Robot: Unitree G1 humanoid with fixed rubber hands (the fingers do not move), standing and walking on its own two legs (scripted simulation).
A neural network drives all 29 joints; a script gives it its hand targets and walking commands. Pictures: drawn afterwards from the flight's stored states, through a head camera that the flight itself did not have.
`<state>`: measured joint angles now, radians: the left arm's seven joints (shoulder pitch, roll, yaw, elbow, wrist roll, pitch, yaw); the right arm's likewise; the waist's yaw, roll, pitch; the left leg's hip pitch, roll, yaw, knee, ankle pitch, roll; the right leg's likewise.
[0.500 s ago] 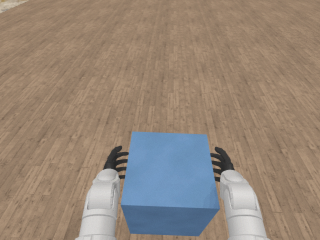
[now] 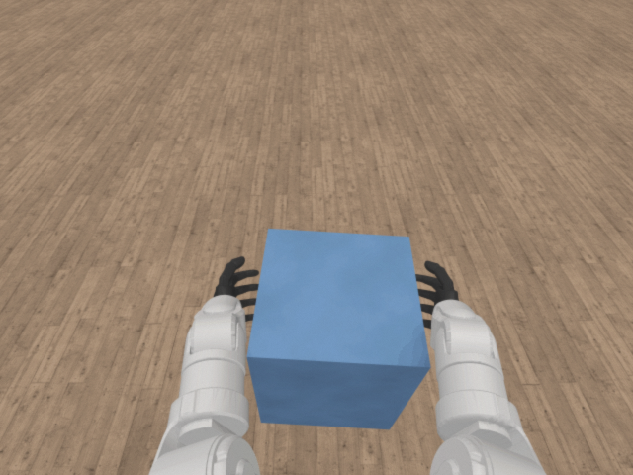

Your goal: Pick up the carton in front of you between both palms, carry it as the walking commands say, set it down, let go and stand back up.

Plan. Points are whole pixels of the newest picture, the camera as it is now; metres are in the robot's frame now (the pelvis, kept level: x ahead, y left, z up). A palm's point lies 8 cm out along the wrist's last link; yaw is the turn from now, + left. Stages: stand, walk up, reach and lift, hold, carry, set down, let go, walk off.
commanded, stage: set down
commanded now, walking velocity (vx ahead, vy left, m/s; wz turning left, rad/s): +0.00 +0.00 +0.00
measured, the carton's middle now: (331, 333) +0.34 +0.00 -0.05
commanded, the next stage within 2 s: none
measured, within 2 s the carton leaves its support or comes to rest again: neither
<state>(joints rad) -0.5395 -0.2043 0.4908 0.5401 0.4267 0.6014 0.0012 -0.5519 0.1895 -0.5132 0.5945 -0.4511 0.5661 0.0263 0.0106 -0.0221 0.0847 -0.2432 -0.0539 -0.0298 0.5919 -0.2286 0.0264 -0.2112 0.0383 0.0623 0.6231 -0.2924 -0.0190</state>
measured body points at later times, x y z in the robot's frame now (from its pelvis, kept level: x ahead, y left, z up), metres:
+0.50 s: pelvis -0.01 -0.01 -0.10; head +0.19 +0.00 +0.30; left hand +0.38 +0.16 -0.18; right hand +0.39 -0.14 -0.18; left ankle +0.06 +0.10 -0.73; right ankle +0.04 -0.12 -0.73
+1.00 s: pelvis -0.04 -0.01 -0.23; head +0.23 +0.01 +0.13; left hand +0.41 +0.18 -0.34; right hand +0.43 -0.12 -0.34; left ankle +0.06 +0.10 -0.73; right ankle +0.04 -0.12 -0.73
